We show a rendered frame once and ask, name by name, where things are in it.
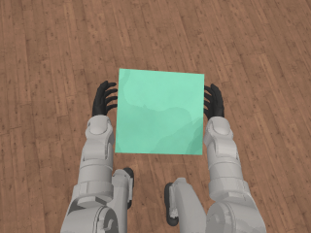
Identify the right robot upper arm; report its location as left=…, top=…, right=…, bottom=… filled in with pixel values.
left=205, top=200, right=266, bottom=233

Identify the right robot forearm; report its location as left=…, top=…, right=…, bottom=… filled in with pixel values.
left=203, top=116, right=266, bottom=230

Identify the right robot foot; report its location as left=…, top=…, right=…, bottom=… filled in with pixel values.
left=164, top=183, right=179, bottom=226

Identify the left robot upper arm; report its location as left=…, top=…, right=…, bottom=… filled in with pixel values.
left=60, top=206, right=120, bottom=233

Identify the carton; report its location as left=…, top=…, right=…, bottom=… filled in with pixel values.
left=115, top=68, right=205, bottom=155

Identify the left robot forearm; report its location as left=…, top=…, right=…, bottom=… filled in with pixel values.
left=60, top=115, right=115, bottom=233

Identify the robot left hand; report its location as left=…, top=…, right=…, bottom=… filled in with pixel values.
left=91, top=81, right=118, bottom=117

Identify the robot right thigh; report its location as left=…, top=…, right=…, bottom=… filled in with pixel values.
left=169, top=182, right=207, bottom=233

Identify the robot right hand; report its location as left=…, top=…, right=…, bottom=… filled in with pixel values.
left=203, top=83, right=225, bottom=121

